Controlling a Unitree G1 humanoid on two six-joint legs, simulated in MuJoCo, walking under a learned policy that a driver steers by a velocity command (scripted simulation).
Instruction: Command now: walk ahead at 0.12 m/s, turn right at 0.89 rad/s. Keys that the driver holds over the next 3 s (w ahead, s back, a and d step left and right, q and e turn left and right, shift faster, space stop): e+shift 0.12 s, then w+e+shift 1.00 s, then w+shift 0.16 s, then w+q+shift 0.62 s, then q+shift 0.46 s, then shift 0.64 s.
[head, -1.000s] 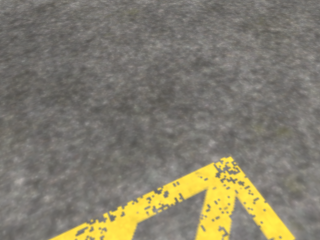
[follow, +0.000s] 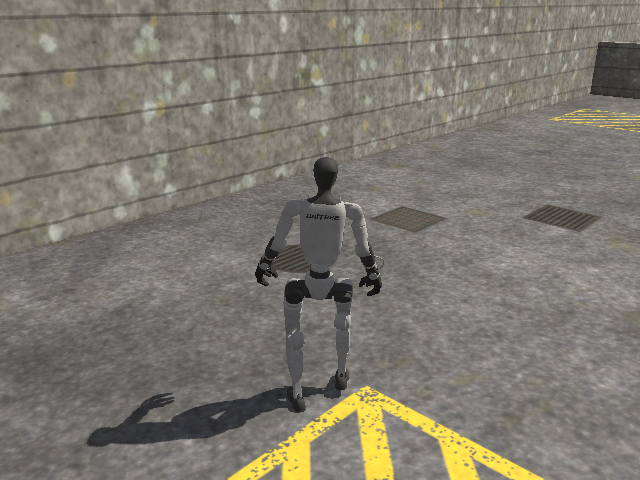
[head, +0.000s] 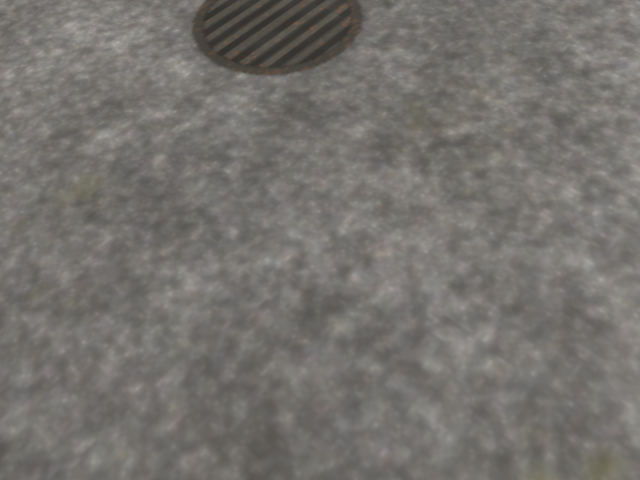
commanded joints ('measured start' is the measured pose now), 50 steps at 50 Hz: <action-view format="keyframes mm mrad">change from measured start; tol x32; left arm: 1 123 66 28 -40 3 22 -25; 43 -320 -9 -69 -212 66 -40 -120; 50 215 300 55 -24 57 -31 -24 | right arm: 1 -123 -134 -36 -83 24 3 2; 50 325 -94 1 -129 -43 -27 30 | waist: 1 76 75 -188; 6 40 -379 -286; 27 -61 276 -165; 43 -64 89 66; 50 130 -183 -366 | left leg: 1 10 274 -75 -43 404 132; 4 -25 220 -30 248 363 41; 6 -497 -87 -172 874 -503 -99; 7 -542 -55 -379 905 -442 -68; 24 106 -76 -332 56 -12 -65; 28 263 415 -1008 -273 -661 84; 41 249 181 -124 -316 193 4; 47 255 253 -12 246 1406 10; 48 70 256 -30 553 1251 21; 50 -613 -41 -143 1191 -277 -50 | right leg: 1 243 9 -27 -69 32 -49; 4 416 87 -48 -233 64 -137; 5 522 -45 243 -363 594 -229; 7 716 -232 742 -498 20 -445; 10 504 -154 669 -605 -606 -302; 23 129 63 584 -502 -422 -229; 32 -316 78 139 455 -68 -59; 40 -343 50 -11 278 46 -85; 47 339 237 -161 -26 -182 -252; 50 1081 -115 702 -336 -372 -447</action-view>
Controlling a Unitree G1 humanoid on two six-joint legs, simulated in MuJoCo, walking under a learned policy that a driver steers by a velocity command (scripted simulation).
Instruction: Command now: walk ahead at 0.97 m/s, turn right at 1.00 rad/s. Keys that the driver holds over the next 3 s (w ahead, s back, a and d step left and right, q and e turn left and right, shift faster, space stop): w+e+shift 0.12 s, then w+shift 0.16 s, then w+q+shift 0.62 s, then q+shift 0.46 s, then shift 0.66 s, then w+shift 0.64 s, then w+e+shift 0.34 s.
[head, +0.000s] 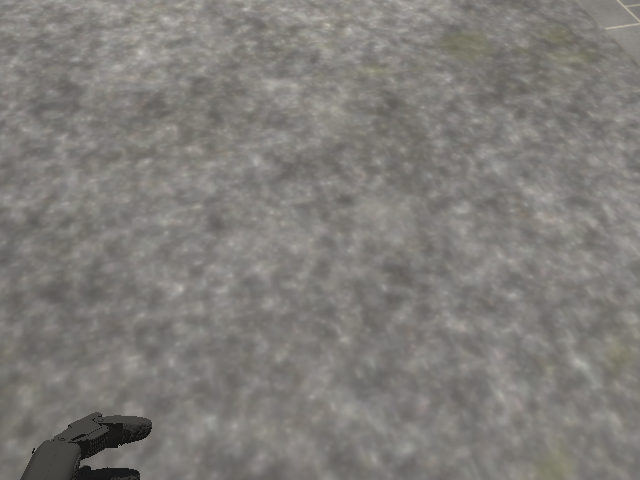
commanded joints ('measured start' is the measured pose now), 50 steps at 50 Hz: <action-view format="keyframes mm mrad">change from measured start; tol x32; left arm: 1 400 308 117 44 0 24 46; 33 -75 23 -65 -53 4 -82 11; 40 439 222 35 51 35 -104 91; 50 265 45 13 151 -17 -122 76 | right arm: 1 -309 -209 -39 -299 10 -63 14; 16 -527 -128 7 -343 4 -28 42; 20 118 -293 -71 -164 19 -10 -12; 50 -434 -65 -20 -322 7 42 67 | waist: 1 234 41 -320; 10 46 44 100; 19 -145 -31 -219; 21 -63 505 -384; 25 18 -27 -45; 36 30 92 0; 41 185 -274 -452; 50 44 -85 -13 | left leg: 1 -985 -96 -275 701 50 28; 7 -761 36 -276 290 -30 -26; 13 -490 -45 -175 -243 609 50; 19 -106 -186 -121 -353 293 168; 21 314 180 -974 -520 -29 388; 32 -580 -91 -554 -832 220 304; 38 -282 -82 -552 -473 755 202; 42 -898 -176 -335 496 9 170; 50 -884 -56 -246 207 191 102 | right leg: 1 1026 -331 907 -423 -221 -220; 10 179 -83 455 -617 242 -108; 18 654 -203 350 -267 1204 36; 20 375 -101 232 463 814 75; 21 -25 124 242 809 -148 152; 22 -196 19 275 818 -130 122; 35 261 -130 151 -175 326 238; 39 620 -106 153 -235 75 199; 42 905 -578 1019 -536 -695 51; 50 506 -387 140 -511 677 127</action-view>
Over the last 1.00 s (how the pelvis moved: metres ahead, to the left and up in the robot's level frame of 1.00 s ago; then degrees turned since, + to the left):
0.41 -0.23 -0.05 -56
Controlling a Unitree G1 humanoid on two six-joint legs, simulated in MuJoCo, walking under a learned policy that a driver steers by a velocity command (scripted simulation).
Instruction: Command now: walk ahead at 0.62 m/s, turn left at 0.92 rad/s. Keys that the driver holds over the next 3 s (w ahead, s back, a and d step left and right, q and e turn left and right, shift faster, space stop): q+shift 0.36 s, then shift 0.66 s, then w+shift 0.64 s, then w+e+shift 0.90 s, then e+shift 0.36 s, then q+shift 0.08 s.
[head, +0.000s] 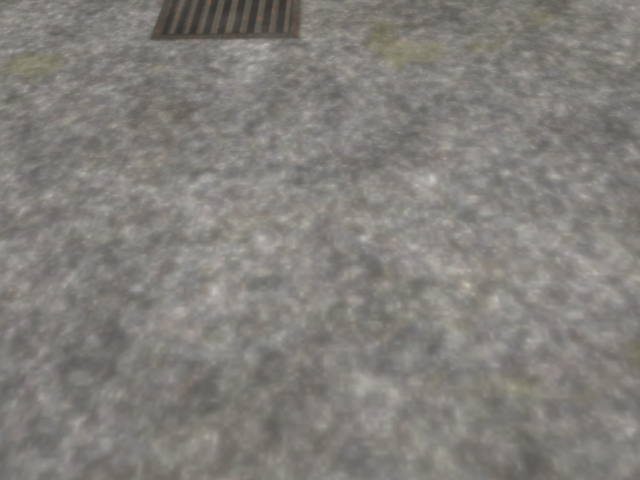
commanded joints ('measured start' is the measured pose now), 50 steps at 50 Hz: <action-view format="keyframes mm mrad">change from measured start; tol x32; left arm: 1 -85 36 0 -45 -23 -25 -1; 50 -212 7 16 -145 -2 71 -3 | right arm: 1 -68 67 39 -133 -6 0 23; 8 313 -135 -56 -47 51 -17 19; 50 16 77 32 -52 -7 -1 -54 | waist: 1 -65 -172 59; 11 -106 181 -497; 29 -21 93 -107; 32 -82 -333 -135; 50 -4 53 -40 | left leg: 1 -91 36 -5 -222 123 -19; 8 734 -115 29 -592 444 78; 10 968 172 -503 -593 1104 319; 11 1088 313 -792 -755 794 453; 13 804 204 -738 -865 334 349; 17 396 76 -505 -847 701 270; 28 321 4 -491 -713 286 107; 31 157 -220 -300 -337 -381 -56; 36 117 -119 -206 27 -210 -156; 50 320 71 -210 -843 -80 10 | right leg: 1 29 -204 39 -160 747 -97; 7 -38 -155 -53 237 1036 -49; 8 -136 -129 -40 474 825 -28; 9 -328 1 -32 774 -113 18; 11 -610 123 288 1268 -357 50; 28 -179 55 244 172 178 32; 31 50 -293 563 4 732 -208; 37 -144 -150 445 -83 173 -206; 50 -70 24 212 76 83 -23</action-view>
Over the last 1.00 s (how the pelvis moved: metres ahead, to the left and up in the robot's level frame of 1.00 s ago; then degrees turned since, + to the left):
0.94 -0.09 0.05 12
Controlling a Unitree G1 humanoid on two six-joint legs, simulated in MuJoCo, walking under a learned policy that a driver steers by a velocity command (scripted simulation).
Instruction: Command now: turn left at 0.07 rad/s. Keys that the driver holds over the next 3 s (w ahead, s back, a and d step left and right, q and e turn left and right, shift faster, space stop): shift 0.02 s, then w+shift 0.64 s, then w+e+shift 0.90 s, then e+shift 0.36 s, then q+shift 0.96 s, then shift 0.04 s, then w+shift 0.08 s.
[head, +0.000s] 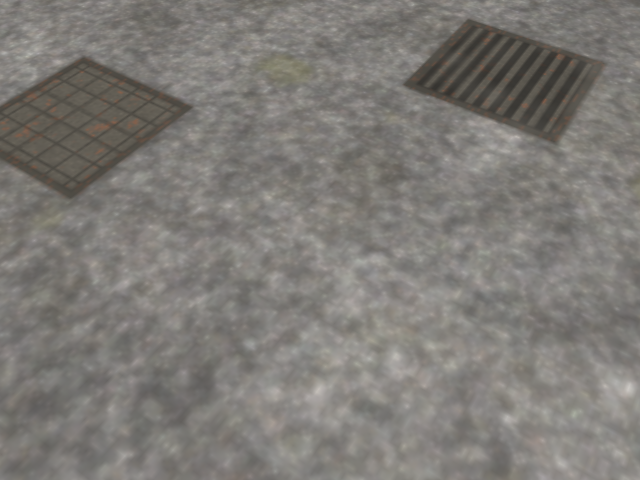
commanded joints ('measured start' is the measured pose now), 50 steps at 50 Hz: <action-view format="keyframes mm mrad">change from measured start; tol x32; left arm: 1 -57 97 32 -66 9 -25 2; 12 -86 101 41 -69 -41 -107 -54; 17 521 340 99 68 49 -64 -34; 50 38 59 18 16 12 -4 -80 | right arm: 1 -43 -86 -16 -64 -12 -41 1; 34 -396 -83 10 -178 -12 -76 85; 40 273 -303 -69 -11 -60 -102 -3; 50 79 -77 -19 95 2 -161 25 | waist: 1 7 110 -49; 14 26 150 11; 17 238 -395 -119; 34 58 -30 131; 41 -154 316 -496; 50 8 78 77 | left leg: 1 -126 91 -103 -176 -53 61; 5 -61 306 -443 -403 -634 221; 13 -56 166 -135 -373 -237 179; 19 -778 33 -91 735 -21 131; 34 -487 74 143 83 359 80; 39 304 -3 99 16 120 140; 41 664 460 -745 -267 -703 196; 50 35 256 113 -452 112 66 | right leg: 1 143 -37 34 -37 -3 0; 8 -468 -102 7 372 -229 -72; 15 390 45 -214 32 -116 -33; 18 474 -421 805 -419 -869 -196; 33 346 -229 33 -570 128 -194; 38 402 -243 3 -78 1029 -161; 41 -288 35 39 843 -256 -141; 50 -414 -176 -22 725 88 -102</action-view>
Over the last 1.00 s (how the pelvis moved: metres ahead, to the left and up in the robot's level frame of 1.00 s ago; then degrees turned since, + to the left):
0.37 -0.05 -0.01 33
